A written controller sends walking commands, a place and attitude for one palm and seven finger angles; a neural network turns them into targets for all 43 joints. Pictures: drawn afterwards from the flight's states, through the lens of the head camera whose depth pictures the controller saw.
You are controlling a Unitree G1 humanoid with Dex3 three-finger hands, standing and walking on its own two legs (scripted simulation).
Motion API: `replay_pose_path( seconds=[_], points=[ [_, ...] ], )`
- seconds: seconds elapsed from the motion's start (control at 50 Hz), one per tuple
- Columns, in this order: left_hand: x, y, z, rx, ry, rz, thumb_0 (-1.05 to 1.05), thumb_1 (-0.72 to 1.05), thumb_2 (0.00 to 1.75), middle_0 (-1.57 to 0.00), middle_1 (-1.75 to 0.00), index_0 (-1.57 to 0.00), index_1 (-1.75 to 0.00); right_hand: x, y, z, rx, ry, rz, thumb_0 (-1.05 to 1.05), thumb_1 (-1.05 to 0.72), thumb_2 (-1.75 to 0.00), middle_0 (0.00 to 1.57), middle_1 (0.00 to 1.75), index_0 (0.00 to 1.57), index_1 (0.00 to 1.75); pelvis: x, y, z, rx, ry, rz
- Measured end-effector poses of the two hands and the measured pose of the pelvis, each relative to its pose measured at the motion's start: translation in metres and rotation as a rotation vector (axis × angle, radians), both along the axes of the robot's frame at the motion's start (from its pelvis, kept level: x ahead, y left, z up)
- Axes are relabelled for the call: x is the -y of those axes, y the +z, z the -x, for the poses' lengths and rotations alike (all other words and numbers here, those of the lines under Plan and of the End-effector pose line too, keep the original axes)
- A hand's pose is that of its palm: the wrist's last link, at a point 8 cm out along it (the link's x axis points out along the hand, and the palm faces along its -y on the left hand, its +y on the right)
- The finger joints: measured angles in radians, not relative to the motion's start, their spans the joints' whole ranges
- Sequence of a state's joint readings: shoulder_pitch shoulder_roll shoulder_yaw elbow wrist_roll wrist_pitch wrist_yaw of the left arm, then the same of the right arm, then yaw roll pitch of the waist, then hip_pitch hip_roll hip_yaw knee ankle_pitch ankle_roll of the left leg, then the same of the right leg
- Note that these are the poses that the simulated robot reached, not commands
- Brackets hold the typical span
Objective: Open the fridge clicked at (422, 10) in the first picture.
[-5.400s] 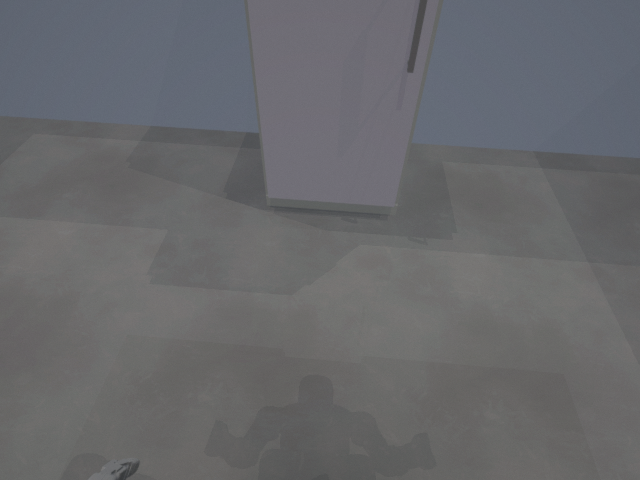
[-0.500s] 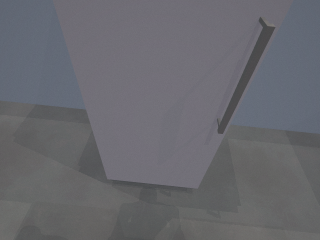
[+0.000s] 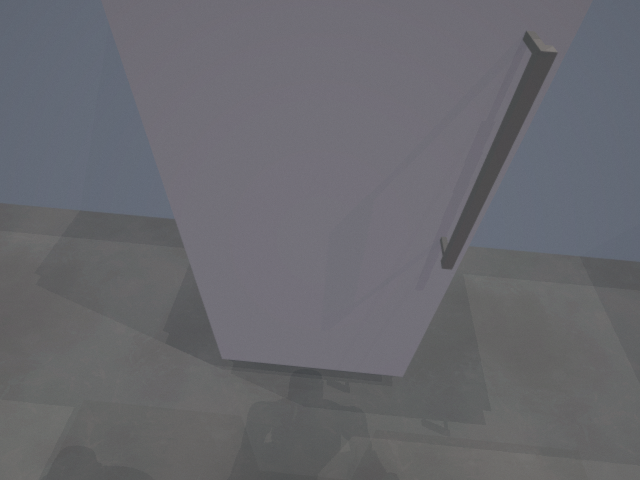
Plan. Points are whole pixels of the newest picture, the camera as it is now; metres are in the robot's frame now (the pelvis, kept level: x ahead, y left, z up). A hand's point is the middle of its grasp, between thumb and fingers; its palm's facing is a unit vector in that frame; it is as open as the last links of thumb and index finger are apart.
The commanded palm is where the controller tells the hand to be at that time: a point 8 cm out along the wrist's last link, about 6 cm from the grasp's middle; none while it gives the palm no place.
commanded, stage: look again from close up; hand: right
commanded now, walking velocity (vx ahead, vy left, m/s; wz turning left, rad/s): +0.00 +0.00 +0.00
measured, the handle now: (480, 174) +0.51 -0.20 +0.13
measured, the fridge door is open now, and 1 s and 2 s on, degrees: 0 0 0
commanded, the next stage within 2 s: raise the hand to about handle height in 1.14 s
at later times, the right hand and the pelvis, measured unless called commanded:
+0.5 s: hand out of the picture +0.00 -0.18 -0.17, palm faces +0.02 +0.98 -0.19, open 7.4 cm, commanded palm none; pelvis +0.00 -0.01 +0.00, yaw +0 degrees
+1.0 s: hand out of the picture +0.03 -0.19 -0.17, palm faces +0.01 +0.98 -0.21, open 7.4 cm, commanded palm none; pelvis +0.00 -0.01 +0.00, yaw +1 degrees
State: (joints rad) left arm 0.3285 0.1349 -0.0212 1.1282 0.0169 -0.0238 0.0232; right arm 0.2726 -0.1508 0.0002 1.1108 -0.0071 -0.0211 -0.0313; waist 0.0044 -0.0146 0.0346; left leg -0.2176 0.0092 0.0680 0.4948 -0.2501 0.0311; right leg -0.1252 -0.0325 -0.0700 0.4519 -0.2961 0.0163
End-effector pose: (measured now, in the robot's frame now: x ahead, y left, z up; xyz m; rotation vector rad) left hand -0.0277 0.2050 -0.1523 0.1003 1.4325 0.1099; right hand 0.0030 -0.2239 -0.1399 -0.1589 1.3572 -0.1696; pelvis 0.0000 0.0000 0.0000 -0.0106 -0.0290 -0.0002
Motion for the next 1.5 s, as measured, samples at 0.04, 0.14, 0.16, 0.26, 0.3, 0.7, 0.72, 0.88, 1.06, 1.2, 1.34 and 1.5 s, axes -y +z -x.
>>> replay_pose_path(
  seconds=[0.04,0.14,0.16,0.26,0.3,0.7,0.72,0.88,1.06,1.2,1.34,1.5],
  points=[
    [-0.002,0.001,-0.001,0.002,0.000,-0.007,0.00,0.91,0.90,-0.20,-0.30,-0.20,-0.30,0.000,-0.001,0.001,-0.003,0.000,-0.004,0.01,-0.92,-0.89,0.20,0.30,0.20,0.30,0.000,0.000,0.000,0.001,0.001,0.000],
    [-0.005,0.003,-0.008,0.015,-0.002,-0.021,0.00,0.91,0.90,-0.20,-0.30,-0.20,-0.30,-0.001,-0.002,0.003,-0.013,0.001,-0.012,0.01,-0.92,-0.89,0.20,0.30,0.20,0.30,0.001,0.001,0.000,0.003,0.004,-0.002],
    [-0.005,0.003,-0.009,0.018,-0.003,-0.022,0.00,0.91,0.90,-0.20,-0.30,-0.20,-0.30,-0.001,-0.002,0.003,-0.015,0.001,-0.014,0.01,-0.92,-0.89,0.20,0.30,0.20,0.30,0.001,0.001,0.000,0.003,0.004,-0.002],
    [-0.005,0.004,-0.016,0.035,-0.007,-0.027,0.00,0.91,0.90,-0.20,-0.30,-0.20,-0.30,-0.001,-0.003,0.006,-0.022,0.001,-0.020,0.01,-0.92,-0.89,0.20,0.30,0.20,0.30,0.002,0.001,0.001,0.002,0.006,-0.003],
    [-0.005,0.005,-0.018,0.039,-0.009,-0.027,0.00,0.91,0.90,-0.20,-0.30,-0.20,-0.30,-0.001,-0.003,0.007,-0.023,0.001,-0.021,0.01,-0.92,-0.89,0.20,0.30,0.20,0.30,0.003,0.001,0.001,0.001,0.007,-0.003],
    [-0.002,0.007,-0.019,0.027,-0.007,-0.038,0.00,0.91,0.90,-0.20,-0.30,-0.20,-0.30,0.009,-0.002,-0.003,-0.016,0.011,-0.017,0.01,-0.91,-0.89,0.20,0.30,0.20,0.30,0.009,0.002,-0.001,-0.008,0.012,-0.005],
    [-0.002,0.007,-0.019,0.027,-0.007,-0.039,0.00,0.91,0.90,-0.20,-0.30,-0.20,-0.30,0.010,-0.002,-0.004,-0.014,0.013,-0.016,0.01,-0.91,-0.89,0.20,0.30,0.20,0.30,0.009,0.002,-0.001,-0.008,0.012,-0.005],
    [-0.003,0.006,-0.024,0.038,-0.007,-0.041,0.00,0.91,0.90,-0.20,-0.30,-0.20,-0.30,0.014,0.000,-0.015,0.002,0.021,-0.006,0.01,-0.91,-0.89,0.20,0.30,0.20,0.30,0.010,0.002,-0.004,-0.009,0.014,-0.002],
    [-0.008,0.006,-0.033,0.054,-0.014,-0.046,0.00,0.91,0.90,-0.20,-0.30,-0.20,-0.30,0.014,0.002,-0.024,0.021,0.026,0.002,0.01,-0.91,-0.89,0.20,0.30,0.20,0.30,0.008,0.002,-0.005,-0.009,0.015,-0.001],
    [-0.014,0.007,-0.038,0.063,-0.017,-0.051,0.00,0.91,0.90,-0.20,-0.30,-0.20,-0.30,0.012,0.002,-0.025,0.024,0.028,0.004,0.01,-0.91,-0.89,0.20,0.30,0.20,0.30,0.005,0.003,-0.006,-0.010,0.015,0.000],
    [-0.026,0.019,-0.069,0.310,-0.020,-0.103,0.01,0.91,0.90,-0.20,-0.30,-0.20,-0.30,0.019,0.058,-0.088,0.494,-0.087,0.053,0.02,-0.89,-0.89,0.20,0.31,0.20,0.31,0.006,-0.001,-0.002,-0.013,0.004,-0.003],
    [-0.043,0.058,-0.165,0.805,-0.082,-0.141,0.01,0.91,0.90,-0.20,-0.30,-0.20,-0.30,0.021,0.160,-0.181,1.314,0.028,-0.021,0.01,-0.78,-0.84,0.20,0.38,0.20,0.38,0.001,-0.023,0.018,-0.110,-0.011,0.010]
  ],
)
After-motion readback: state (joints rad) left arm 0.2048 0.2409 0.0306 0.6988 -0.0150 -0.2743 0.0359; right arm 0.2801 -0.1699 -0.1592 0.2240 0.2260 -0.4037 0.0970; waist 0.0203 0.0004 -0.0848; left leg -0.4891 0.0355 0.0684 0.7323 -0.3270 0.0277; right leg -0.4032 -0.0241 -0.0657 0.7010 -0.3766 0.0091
